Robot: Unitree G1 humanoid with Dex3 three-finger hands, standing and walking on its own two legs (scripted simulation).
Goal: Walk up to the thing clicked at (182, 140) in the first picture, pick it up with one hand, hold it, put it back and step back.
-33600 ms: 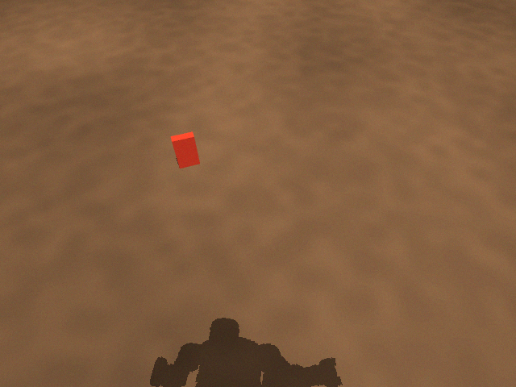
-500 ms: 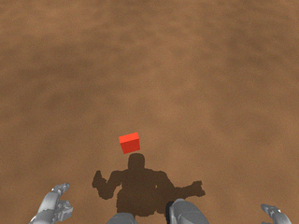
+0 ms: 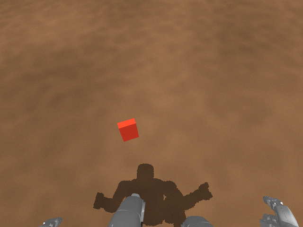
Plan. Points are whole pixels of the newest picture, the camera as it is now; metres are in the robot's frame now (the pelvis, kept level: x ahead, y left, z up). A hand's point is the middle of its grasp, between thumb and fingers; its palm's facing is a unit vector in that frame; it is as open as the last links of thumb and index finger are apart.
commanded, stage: step back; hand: left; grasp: from the side
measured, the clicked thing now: (128, 130) +0.70 +0.25 -0.65
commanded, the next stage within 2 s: stand in 1.78 s
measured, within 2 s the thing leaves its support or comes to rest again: neither
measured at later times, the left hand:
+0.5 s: hand out of the picture -0.06 +0.24 -0.15, palm faces +0.01 -0.93 -0.36, open 7.4 cm
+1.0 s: hand out of the picture -0.24 +0.22 -0.13, palm faces +0.13 -0.89 -0.44, open 7.4 cm
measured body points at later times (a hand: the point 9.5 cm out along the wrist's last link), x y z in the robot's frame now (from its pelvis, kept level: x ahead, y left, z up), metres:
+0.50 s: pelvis -0.16 -0.04 +0.01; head -0.10 +0.00 +0.45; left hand -0.06 +0.29 -0.12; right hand -0.04 -0.35 -0.08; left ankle -0.09 +0.10 -0.72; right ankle -0.21 -0.20 -0.64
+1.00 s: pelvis -0.27 -0.08 +0.00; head -0.25 -0.08 +0.45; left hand -0.25 +0.27 -0.10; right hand -0.20 -0.39 -0.13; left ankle -0.29 +0.05 -0.72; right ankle -0.24 -0.21 -0.72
